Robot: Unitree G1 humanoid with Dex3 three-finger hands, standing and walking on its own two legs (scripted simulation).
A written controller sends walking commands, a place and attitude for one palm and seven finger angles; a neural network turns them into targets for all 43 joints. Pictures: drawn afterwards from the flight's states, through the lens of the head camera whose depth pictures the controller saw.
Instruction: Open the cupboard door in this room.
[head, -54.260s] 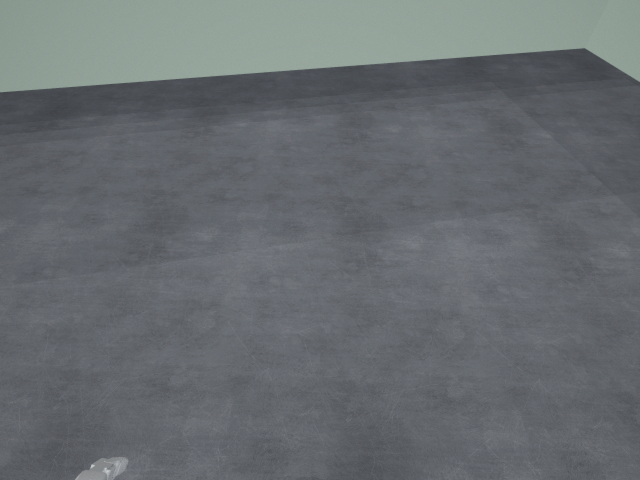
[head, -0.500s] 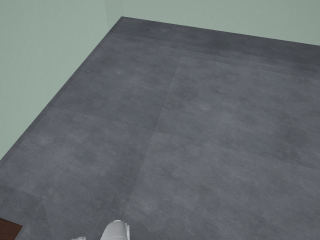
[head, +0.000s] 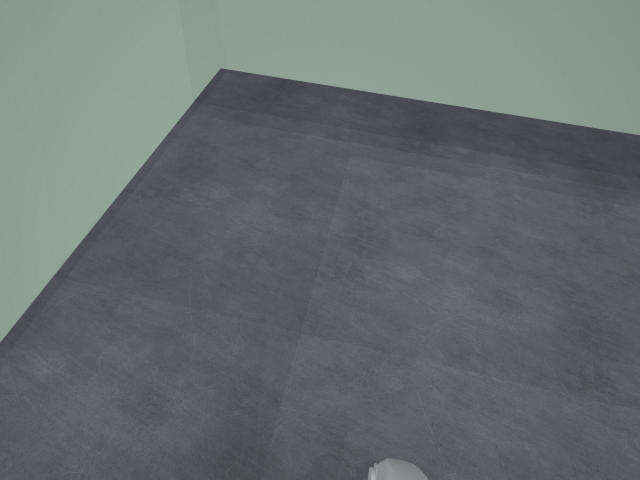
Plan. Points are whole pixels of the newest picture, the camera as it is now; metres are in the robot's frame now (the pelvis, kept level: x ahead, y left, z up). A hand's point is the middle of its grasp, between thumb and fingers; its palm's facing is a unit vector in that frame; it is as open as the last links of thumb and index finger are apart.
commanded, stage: walk to a spot facing it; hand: left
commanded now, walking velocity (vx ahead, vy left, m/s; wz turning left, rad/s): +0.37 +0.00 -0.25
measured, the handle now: out of the picture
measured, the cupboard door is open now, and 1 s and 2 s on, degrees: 47 47 47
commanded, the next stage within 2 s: turn to face it in 0.56 s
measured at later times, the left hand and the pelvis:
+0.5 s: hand (263, 366) +0.31 +0.12 -0.17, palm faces -0.02 -0.98 -0.20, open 7.1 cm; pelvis +0.23 -0.06 +0.00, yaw -2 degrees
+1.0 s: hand (270, 270) +0.50 +0.14 -0.16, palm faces +0.13 -0.97 -0.19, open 7.3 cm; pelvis +0.41 -0.05 +0.00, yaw +6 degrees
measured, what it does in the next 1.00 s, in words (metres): walks ahead: right foot, then left foot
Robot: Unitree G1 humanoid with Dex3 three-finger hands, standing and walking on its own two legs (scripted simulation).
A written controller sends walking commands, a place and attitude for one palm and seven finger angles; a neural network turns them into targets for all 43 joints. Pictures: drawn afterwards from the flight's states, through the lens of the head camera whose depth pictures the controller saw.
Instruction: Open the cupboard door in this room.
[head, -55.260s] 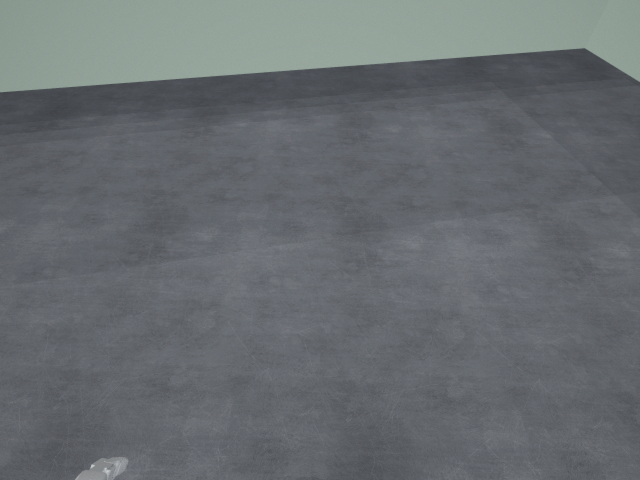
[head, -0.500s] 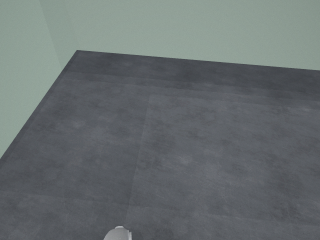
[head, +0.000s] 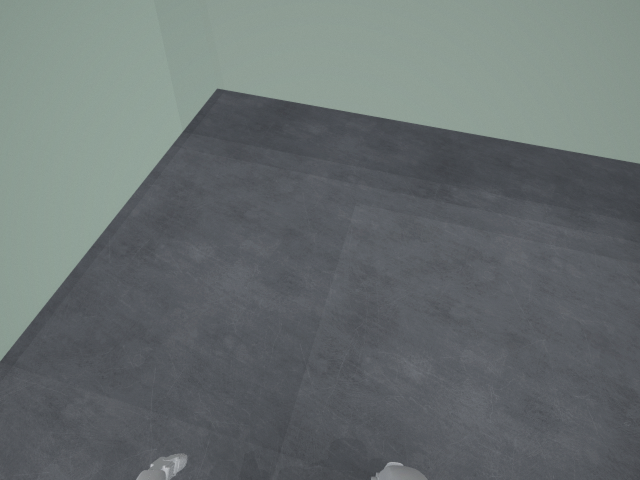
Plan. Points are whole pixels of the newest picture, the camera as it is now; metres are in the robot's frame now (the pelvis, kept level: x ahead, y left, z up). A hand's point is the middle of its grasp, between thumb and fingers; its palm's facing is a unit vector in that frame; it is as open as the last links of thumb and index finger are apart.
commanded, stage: turn to face it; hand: left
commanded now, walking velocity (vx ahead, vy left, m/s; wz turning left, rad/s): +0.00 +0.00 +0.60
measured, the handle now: out of the picture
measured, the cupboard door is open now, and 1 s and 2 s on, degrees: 47 47 47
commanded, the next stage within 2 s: none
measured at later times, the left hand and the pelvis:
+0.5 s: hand out of the picture +0.03 +0.21 -0.19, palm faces +0.36 -0.90 -0.24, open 7.3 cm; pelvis +0.06 -0.01 -0.02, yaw +20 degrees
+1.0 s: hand out of the picture +0.09 +0.17 -0.15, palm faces +0.56 -0.78 -0.27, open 7.4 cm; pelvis +0.12 -0.05 +0.00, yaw +37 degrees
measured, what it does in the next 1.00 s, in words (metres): walks ahead, turning left: right foot, then left foot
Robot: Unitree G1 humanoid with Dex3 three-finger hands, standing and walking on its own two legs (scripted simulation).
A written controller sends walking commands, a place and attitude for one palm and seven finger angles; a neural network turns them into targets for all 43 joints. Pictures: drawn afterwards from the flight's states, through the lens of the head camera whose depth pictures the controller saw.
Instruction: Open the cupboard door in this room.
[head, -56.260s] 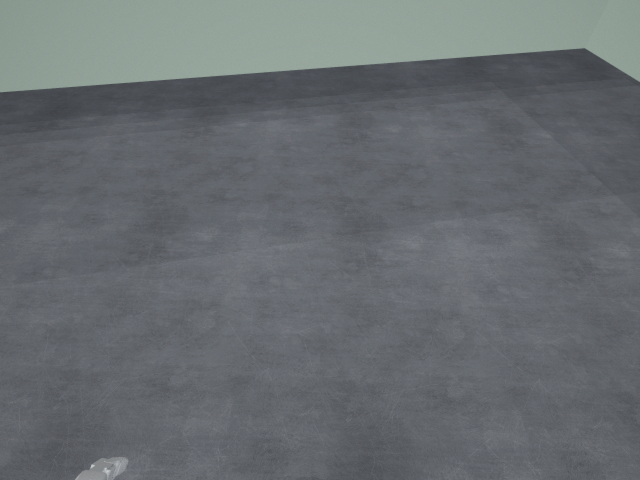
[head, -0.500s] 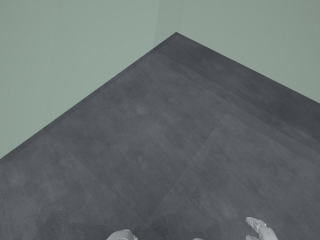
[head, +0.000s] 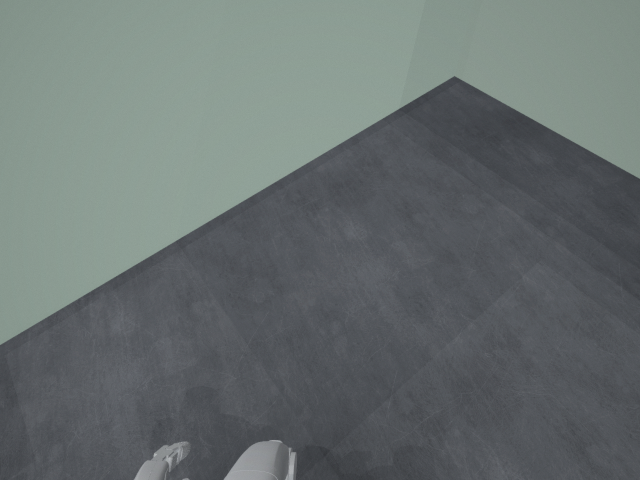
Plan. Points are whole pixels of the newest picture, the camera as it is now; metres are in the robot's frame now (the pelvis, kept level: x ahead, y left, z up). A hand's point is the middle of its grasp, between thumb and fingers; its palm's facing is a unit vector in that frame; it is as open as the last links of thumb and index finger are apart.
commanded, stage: turn to face it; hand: left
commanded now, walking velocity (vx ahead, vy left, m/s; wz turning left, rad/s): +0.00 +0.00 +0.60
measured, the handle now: out of the picture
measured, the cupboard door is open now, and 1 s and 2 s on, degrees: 47 47 47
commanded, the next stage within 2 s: none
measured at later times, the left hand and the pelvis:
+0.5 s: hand out of the picture +0.04 +0.26 -0.16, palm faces +0.33 -0.91 -0.25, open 7.4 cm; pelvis +0.02 +0.02 +0.00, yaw +18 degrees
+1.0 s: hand out of the picture +0.00 +0.17 -0.15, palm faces +0.60 -0.76 -0.24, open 7.3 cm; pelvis +0.05 -0.03 +0.00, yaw +38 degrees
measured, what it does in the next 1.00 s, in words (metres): steps on the spot, turning left: left foot, then right foot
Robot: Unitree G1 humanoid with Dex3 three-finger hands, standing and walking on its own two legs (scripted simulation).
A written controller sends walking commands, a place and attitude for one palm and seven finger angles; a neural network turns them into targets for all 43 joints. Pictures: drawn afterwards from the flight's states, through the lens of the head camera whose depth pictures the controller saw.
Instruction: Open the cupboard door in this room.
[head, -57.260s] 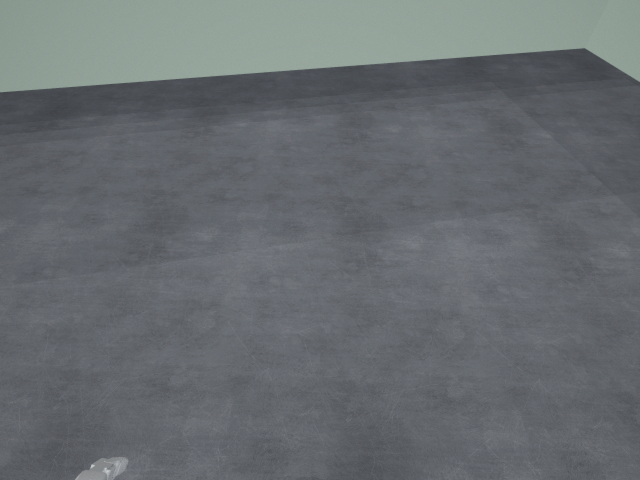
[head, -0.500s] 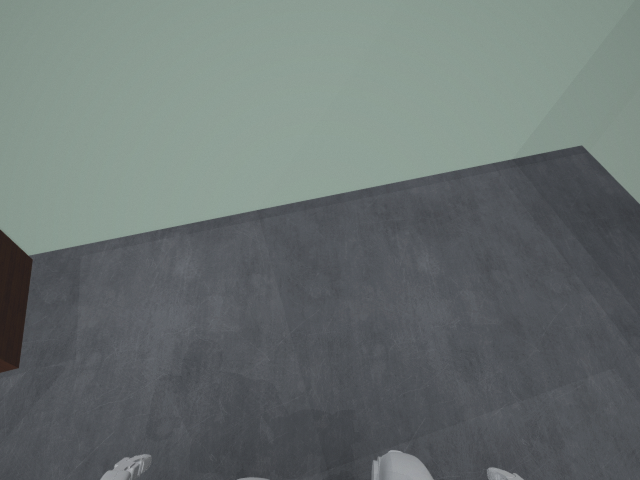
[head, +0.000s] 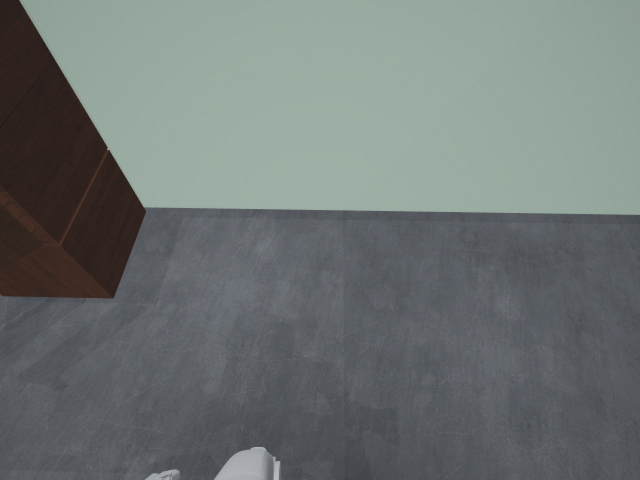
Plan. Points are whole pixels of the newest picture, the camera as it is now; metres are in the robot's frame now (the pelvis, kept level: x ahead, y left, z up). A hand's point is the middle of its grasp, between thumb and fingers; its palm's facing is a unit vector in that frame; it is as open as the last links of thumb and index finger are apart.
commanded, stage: turn to face it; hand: left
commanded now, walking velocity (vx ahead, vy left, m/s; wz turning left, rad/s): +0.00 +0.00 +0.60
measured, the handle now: out of the picture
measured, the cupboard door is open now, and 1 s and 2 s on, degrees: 47 47 47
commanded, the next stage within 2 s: take the last steps up to it in 1.38 s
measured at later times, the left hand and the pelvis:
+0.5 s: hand out of the picture +0.07 +0.24 -0.16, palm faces +0.28 -0.92 -0.26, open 7.4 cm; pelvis +0.01 +0.00 +0.00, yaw +16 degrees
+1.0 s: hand out of the picture -0.08 +0.20 -0.20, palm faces +0.61 -0.76 -0.24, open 7.3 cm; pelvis +0.02 +0.01 -0.02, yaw +36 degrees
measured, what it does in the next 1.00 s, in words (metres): steps on the spot, turning left: left foot, then right foot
